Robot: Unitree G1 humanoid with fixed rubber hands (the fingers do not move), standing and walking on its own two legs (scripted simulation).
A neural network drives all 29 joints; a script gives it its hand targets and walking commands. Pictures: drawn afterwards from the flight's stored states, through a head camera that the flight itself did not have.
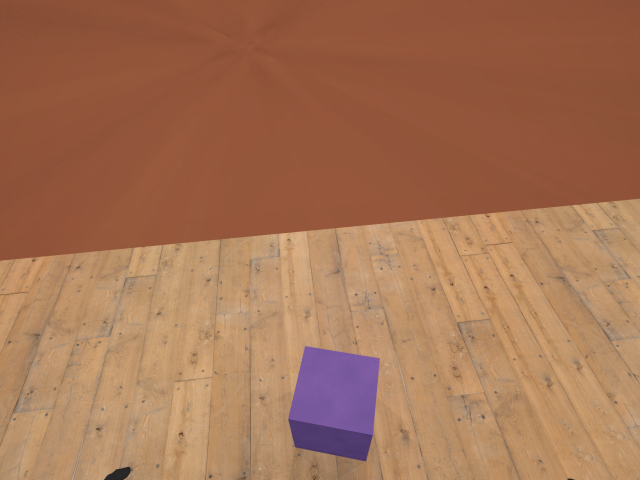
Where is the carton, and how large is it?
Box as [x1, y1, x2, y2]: [288, 346, 379, 460]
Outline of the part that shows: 305,346 288,418 295,446 365,460 372,436 379,358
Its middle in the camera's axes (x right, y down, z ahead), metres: +0.04 +0.46 +1.11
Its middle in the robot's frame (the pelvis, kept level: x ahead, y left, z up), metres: +0.46 +0.01 -0.66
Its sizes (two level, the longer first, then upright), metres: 0.210 0.200 0.250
